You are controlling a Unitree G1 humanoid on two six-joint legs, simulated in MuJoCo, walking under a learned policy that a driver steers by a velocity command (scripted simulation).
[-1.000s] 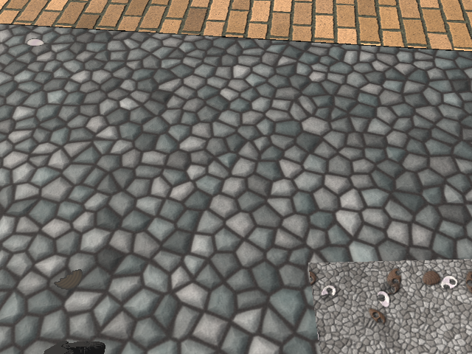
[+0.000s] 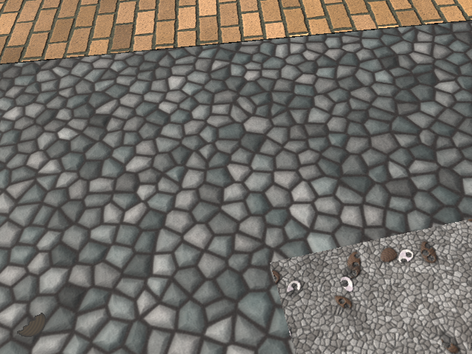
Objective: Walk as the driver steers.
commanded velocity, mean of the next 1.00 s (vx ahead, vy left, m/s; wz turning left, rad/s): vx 0.00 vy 0.00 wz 0.15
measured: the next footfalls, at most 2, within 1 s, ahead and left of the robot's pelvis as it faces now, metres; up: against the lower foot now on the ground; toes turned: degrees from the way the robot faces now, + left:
left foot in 0.22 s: +0.08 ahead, +0.14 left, +0.00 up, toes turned -13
left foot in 0.84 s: +0.04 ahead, +0.17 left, +0.00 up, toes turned +10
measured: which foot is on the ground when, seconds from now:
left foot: up 0.00-0.20, down 0.22-0.58, up 0.60-0.82, down 0.84-1.00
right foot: down 0.00-0.84, up 0.86-1.00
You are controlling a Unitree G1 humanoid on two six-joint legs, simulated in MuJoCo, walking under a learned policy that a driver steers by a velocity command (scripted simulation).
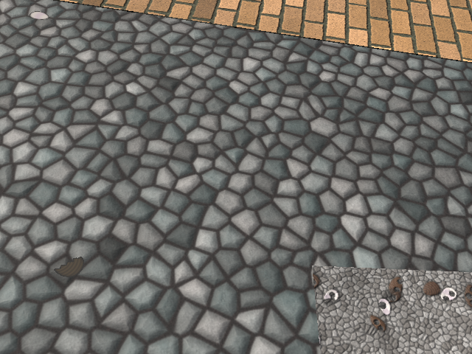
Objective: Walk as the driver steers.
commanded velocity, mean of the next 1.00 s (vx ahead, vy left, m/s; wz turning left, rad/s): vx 0.16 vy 0.00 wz -0.17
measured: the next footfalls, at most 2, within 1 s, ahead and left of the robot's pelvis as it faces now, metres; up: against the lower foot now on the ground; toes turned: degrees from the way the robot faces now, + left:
right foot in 0.32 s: +0.06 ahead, -0.14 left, +0.00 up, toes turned +9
left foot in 0.64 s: +0.19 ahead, +0.13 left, +0.00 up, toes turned -6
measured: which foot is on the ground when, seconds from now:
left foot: down 0.00-0.34, up 0.36-0.62, down 0.64-1.00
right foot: up 0.00-0.30, down 0.32-0.66, up 0.68-1.00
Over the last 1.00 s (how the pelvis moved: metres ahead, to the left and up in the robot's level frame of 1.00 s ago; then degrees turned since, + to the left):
-0.01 0.08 -0.01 13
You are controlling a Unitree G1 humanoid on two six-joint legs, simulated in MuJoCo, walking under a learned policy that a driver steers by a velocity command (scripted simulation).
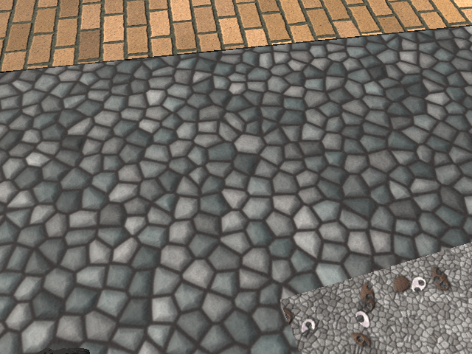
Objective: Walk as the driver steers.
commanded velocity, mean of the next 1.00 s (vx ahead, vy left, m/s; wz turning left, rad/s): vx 0.15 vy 0.00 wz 0.09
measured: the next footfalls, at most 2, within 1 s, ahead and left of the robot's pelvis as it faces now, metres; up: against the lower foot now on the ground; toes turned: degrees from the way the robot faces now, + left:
right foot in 0.08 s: +0.13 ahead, -0.12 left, +0.00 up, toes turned -4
left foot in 0.44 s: +0.14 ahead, +0.12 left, +0.00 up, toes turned -7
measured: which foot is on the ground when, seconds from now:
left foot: down 0.00-0.08, up 0.10-0.42, down 0.44-0.68, up 0.70-1.00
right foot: up 0.00-0.06, down 0.08-1.00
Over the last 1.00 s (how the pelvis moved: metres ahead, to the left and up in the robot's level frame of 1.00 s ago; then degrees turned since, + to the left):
0.18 0.01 0.00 -15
